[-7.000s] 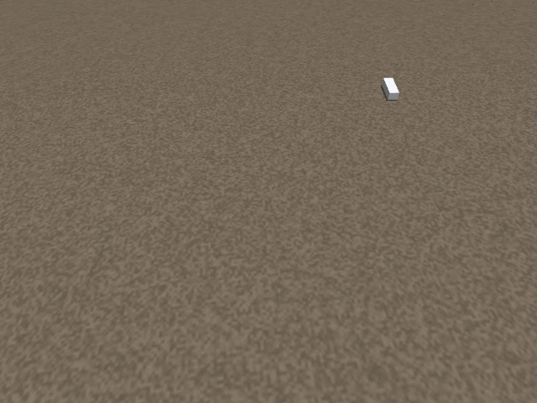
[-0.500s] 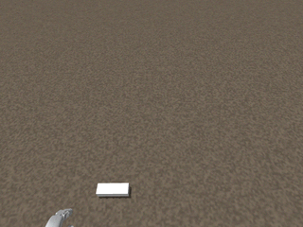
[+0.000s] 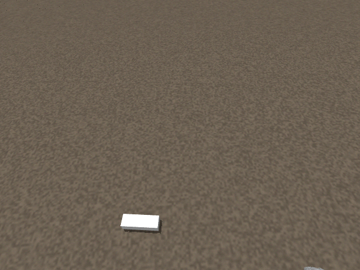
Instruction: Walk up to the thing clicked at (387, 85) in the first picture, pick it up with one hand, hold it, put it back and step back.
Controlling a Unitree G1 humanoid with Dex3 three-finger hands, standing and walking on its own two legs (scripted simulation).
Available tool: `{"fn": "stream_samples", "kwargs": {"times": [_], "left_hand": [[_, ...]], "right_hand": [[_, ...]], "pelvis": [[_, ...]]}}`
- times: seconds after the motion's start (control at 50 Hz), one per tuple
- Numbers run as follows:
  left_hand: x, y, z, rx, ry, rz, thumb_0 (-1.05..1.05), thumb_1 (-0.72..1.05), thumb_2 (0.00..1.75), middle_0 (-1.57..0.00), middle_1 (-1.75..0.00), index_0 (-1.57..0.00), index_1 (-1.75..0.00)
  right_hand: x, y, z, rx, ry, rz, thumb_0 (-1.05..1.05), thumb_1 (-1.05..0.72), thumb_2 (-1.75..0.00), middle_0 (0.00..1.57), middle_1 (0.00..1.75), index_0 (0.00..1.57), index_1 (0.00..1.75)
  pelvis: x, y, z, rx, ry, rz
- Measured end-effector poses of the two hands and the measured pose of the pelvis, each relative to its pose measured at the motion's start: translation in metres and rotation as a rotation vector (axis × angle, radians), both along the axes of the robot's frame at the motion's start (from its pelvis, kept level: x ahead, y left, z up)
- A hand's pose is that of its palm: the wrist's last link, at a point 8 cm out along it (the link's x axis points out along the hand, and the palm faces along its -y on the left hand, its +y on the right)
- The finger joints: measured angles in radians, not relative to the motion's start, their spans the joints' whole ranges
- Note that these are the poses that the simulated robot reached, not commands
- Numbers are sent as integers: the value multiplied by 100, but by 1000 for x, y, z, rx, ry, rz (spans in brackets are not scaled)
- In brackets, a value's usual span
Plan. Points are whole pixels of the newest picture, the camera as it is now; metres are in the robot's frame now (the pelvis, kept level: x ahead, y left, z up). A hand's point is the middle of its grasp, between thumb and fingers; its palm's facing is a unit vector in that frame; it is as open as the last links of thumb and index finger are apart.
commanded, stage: walk up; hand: left
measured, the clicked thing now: (140, 222) +0.45 +0.28 -0.75
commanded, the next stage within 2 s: stand in 0.42 s
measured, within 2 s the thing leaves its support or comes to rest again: neither
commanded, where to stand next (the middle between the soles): +0.06 +0.01 m, yaw -1 degrees
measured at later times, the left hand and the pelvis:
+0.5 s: hand out of the picture +0.10 +0.26 -0.15, palm faces +0.01 -0.94 -0.35, open 7.4 cm; pelvis +0.01 +0.00 +0.00, yaw +1 degrees
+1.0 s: hand out of the picture +0.09 +0.24 -0.15, palm faces -0.01 -0.94 -0.34, open 7.4 cm; pelvis +0.02 -0.01 +0.00, yaw +0 degrees
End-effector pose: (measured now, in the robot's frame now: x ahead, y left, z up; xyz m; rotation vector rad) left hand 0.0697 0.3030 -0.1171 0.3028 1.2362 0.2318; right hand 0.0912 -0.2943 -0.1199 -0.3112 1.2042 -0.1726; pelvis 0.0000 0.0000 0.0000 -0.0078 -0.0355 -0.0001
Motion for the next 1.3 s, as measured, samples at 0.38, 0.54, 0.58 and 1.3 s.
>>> {"fn": "stream_samples", "kwargs": {"times": [0.38,0.54,0.58,1.3], "left_hand": [[19,2,4,3,-36,-8,0,91,89,-20,-30,-20,-30],[18,-1,4,4,-14,-11,0,91,89,-20,-30,-20,-30],[17,-3,4,3,-8,-12,0,91,89,-20,-30,-20,-30],[17,-21,5,-1,2,-25,0,91,89,-20,-30,-20,-30]], "right_hand": [[5,5,0,6,12,-2,0,-90,-89,20,30,20,30],[5,3,1,2,10,1,0,-90,-89,20,30,20,30],[6,1,1,0,9,0,0,-90,-89,20,30,21,30],[-6,-19,0,-8,30,-19,0,-90,-89,20,30,20,30]], "pelvis": [[7,2,1,1,6,16],[12,-1,3,8,9,7],[12,-2,3,9,10,6],[16,-17,4,8,3,-8]]}}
